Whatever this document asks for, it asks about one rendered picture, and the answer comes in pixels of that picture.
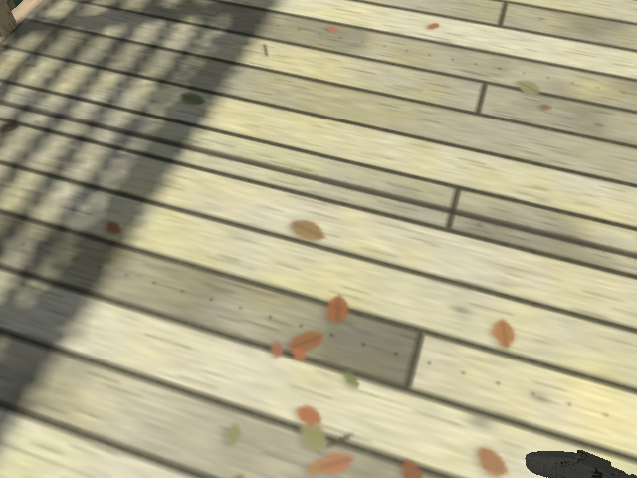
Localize right robot hand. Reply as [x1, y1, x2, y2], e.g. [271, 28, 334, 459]
[525, 450, 637, 478]

